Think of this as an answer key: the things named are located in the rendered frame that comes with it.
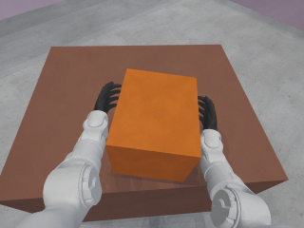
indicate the left robot upper arm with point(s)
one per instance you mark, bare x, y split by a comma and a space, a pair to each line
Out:
69, 194

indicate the left robot forearm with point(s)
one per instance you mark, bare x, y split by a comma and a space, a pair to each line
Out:
90, 147

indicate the right robot forearm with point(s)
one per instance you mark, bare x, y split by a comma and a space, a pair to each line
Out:
215, 168

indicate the carton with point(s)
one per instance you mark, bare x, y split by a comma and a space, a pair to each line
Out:
155, 131

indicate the pedestal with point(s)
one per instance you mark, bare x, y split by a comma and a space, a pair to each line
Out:
66, 92

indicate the right robot upper arm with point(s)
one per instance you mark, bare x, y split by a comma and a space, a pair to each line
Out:
232, 208

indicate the left robot hand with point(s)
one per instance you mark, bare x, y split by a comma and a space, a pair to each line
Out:
104, 99

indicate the right robot hand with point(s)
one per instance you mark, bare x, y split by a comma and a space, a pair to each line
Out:
209, 119

